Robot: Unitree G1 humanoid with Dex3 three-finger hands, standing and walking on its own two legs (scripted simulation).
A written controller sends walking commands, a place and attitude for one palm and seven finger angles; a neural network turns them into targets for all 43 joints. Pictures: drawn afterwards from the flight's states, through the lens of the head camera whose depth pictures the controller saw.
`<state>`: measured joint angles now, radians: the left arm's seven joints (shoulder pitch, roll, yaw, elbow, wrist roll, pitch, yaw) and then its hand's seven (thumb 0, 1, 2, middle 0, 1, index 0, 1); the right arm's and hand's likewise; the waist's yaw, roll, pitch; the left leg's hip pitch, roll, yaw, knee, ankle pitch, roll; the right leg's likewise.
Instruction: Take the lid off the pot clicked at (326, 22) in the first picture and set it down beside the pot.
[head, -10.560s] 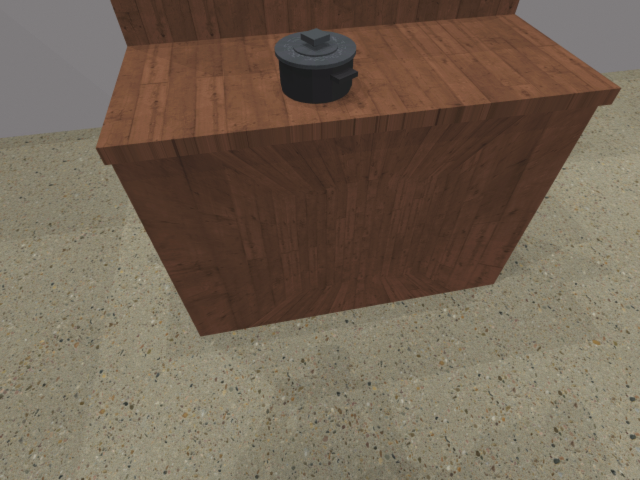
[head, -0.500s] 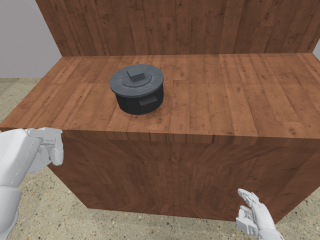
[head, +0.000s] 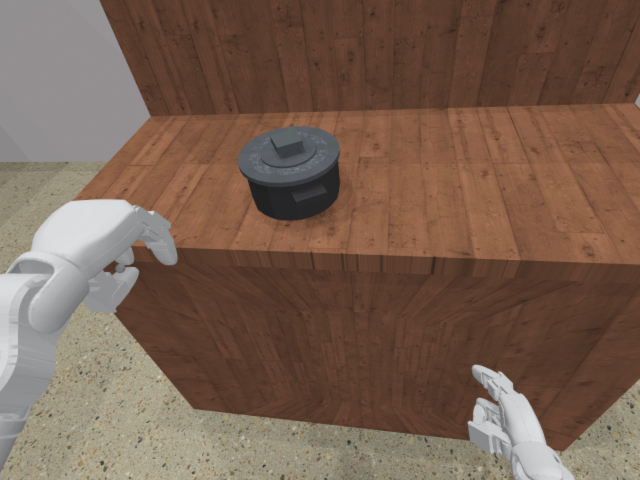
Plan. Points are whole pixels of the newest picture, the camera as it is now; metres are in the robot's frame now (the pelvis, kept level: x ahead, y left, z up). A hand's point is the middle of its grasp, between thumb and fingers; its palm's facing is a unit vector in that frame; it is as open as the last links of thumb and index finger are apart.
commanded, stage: reach forward and open the fingers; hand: left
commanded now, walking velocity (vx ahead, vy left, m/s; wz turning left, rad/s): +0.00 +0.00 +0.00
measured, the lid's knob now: (286, 141) +0.57 +0.14 +0.15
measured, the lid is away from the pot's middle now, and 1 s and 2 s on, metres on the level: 0.00 0.00 0.00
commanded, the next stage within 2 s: move the open hand above the knob in 0.40 s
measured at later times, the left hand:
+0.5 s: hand (128, 226) +0.30 +0.26 +0.21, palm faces -0.03 -0.02 -1.00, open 10.1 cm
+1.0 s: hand (183, 190) +0.37 +0.21 +0.21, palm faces -0.10 -0.02 -0.99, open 10.1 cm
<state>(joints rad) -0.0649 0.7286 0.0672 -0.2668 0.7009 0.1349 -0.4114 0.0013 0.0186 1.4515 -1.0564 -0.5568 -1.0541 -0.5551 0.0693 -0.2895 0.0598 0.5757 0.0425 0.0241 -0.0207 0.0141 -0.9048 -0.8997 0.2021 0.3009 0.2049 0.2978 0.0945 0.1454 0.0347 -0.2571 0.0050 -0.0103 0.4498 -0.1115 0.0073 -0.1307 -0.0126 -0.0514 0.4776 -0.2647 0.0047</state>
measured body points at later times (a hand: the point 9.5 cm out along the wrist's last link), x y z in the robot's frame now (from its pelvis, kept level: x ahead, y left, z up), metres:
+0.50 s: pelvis -0.01 +0.01 +0.00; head -0.03 -0.03 +0.44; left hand +0.30 +0.25 +0.26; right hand +0.21 -0.19 -0.09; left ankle +0.09 +0.11 -0.74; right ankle +0.00 -0.12 -0.74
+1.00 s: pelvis +0.00 +0.01 +0.00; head -0.01 -0.04 +0.44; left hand +0.37 +0.21 +0.27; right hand +0.22 -0.21 -0.10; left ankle +0.09 +0.11 -0.74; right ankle +0.00 -0.12 -0.74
